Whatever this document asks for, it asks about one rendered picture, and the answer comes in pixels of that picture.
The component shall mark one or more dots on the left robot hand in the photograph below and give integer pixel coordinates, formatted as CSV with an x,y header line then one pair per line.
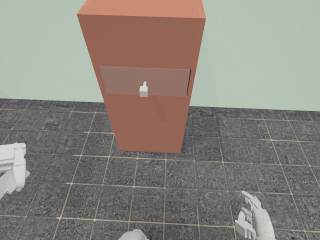
x,y
12,162

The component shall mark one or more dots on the left robot shin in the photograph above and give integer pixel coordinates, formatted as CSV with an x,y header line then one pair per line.
x,y
137,230

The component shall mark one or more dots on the right robot hand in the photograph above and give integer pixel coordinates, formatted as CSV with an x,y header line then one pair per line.
x,y
259,222

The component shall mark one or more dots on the cabinet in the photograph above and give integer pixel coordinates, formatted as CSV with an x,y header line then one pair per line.
x,y
164,34

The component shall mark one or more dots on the handle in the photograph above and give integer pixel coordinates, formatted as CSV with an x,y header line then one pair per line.
x,y
143,91

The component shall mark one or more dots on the drawer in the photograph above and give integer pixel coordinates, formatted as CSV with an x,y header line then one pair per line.
x,y
160,81

